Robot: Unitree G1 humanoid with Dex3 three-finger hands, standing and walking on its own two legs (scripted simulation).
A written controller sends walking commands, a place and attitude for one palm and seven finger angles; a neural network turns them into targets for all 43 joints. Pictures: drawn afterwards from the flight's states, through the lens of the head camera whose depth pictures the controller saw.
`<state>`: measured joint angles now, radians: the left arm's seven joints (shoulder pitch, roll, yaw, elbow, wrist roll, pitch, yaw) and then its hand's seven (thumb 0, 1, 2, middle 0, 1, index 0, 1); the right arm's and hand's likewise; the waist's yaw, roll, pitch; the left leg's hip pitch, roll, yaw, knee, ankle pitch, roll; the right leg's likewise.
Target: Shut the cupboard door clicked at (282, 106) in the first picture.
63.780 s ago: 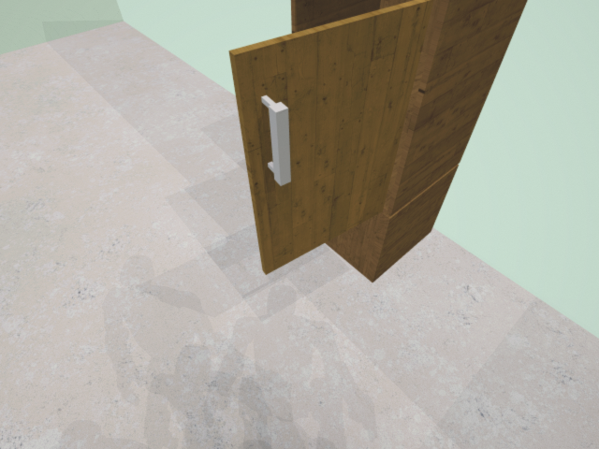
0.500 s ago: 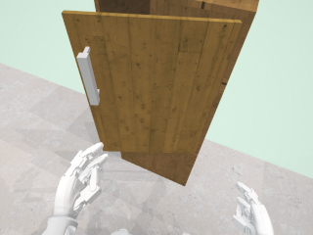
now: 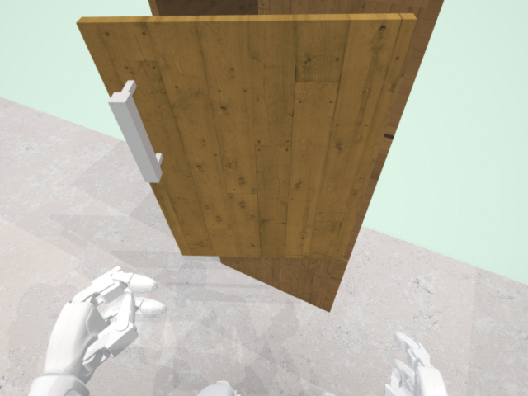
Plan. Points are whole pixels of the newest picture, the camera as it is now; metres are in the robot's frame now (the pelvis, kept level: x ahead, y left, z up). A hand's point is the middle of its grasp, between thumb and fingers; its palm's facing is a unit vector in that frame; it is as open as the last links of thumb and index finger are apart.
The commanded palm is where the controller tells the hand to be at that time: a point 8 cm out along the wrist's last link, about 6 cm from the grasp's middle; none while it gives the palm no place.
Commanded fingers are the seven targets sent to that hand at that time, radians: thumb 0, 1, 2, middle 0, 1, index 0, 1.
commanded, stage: raise the hand and make a fist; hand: left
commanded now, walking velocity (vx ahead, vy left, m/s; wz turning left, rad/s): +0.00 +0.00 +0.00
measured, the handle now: (142, 134) +0.47 +0.22 +0.15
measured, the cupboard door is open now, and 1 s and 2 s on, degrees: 24 24 24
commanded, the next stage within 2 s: bring the fist close to the handle in 1.08 s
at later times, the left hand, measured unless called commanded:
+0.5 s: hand (89, 296) +0.21 +0.21 +0.14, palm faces +0.04 -1.00 -0.04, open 3.1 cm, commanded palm +0.18 +0.26 +0.14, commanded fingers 0.00 0.90 0.90 -1.30 -1.50 -1.30 -1.50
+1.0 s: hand (97, 285) +0.22 +0.20 +0.15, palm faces +0.02 -1.00 -0.04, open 3.1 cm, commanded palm +0.20 +0.25 +0.16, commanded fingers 0.00 0.90 0.90 -1.30 -1.50 -1.30 -1.50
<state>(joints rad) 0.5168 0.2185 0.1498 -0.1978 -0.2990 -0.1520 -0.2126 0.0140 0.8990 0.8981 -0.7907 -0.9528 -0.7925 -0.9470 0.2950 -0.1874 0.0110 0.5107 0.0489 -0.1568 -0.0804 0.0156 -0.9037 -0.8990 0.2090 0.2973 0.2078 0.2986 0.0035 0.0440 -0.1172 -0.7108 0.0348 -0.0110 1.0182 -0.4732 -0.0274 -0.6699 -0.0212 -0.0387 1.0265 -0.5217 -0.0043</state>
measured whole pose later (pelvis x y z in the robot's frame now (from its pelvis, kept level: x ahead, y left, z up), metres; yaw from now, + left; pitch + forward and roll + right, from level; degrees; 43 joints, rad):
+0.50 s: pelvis +0.00 +0.02 +0.02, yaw +1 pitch +4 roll -2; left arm 0.38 0.25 0.17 -0.21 -0.31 -0.17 -0.22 0.01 0.90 0.90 -1.23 -1.44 -1.23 -1.43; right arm 0.26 -0.23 0.06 0.50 0.06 -0.22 -0.07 0.01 -0.91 -0.90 0.21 0.30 0.21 0.30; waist 0.03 0.05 -0.09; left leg -0.53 0.02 -0.03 0.88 -0.41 -0.01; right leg -0.46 -0.03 -0.06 0.84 -0.44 0.01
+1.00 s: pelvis +0.00 +0.01 +0.04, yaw +1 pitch +1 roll +0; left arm 0.33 0.25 0.17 -0.17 -0.29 -0.07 -0.22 0.02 0.90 0.90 -1.30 -1.50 -1.30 -1.50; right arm 0.28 -0.26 0.05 0.56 0.06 -0.25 -0.07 0.02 -0.90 -0.90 0.21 0.30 0.21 0.30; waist 0.03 0.04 -0.05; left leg -0.40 0.02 -0.01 0.73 -0.35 -0.01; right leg -0.36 -0.03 -0.04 0.73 -0.39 0.01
